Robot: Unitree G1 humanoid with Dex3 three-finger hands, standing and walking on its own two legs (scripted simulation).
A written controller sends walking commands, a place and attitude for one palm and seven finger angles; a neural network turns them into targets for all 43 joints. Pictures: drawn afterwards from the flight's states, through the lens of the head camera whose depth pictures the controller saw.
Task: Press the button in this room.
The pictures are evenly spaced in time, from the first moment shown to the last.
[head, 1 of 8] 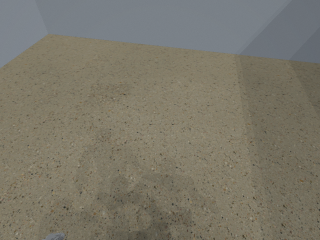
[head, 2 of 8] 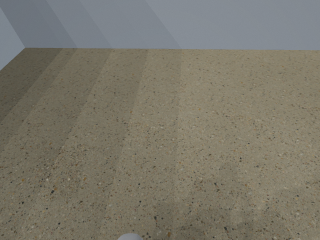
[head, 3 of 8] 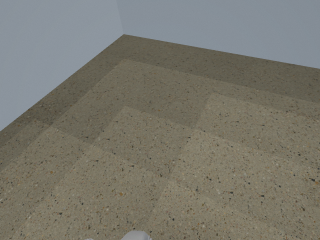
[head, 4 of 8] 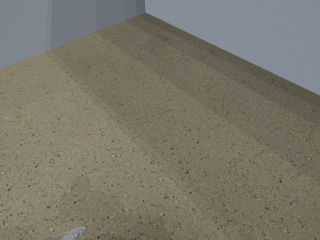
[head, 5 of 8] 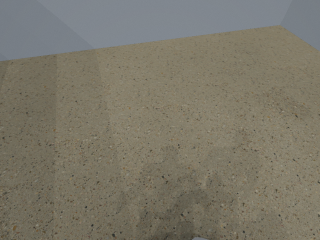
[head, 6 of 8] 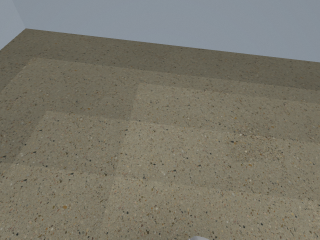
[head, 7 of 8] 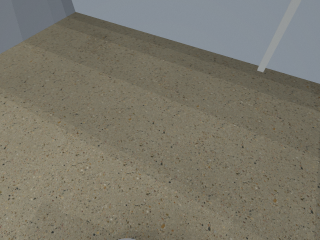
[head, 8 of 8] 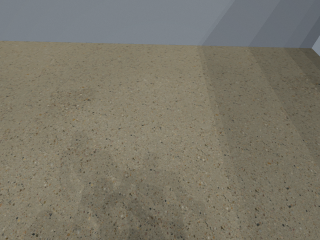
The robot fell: no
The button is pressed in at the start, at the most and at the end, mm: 0 0 0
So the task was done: no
